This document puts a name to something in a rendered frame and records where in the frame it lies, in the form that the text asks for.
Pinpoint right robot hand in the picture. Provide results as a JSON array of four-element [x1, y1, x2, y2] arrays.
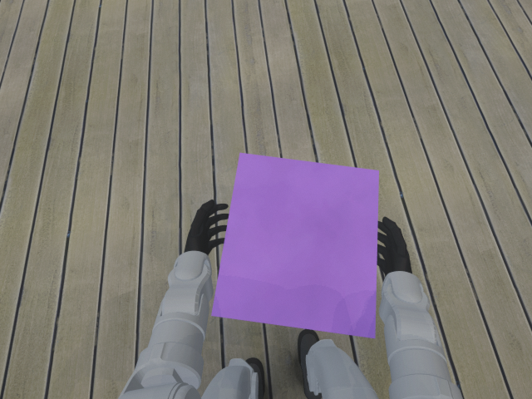
[[377, 217, 412, 277]]

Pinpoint robot right forearm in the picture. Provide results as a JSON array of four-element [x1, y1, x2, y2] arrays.
[[379, 271, 463, 399]]

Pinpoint left robot upper arm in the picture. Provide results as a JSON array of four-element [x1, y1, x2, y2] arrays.
[[119, 382, 201, 399]]

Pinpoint robot left forearm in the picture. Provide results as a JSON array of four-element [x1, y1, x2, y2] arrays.
[[118, 251, 214, 399]]

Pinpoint left robot hand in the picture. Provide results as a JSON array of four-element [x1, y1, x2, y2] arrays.
[[184, 199, 229, 256]]

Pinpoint carton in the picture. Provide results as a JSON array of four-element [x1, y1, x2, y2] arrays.
[[211, 153, 379, 338]]

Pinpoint robot foot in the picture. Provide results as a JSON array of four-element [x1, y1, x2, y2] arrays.
[[298, 329, 322, 399], [246, 357, 265, 399]]

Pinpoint left robot foot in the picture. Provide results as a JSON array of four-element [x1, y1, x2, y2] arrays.
[[246, 357, 265, 399]]

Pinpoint right robot foot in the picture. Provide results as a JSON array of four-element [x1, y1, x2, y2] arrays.
[[298, 329, 322, 399]]

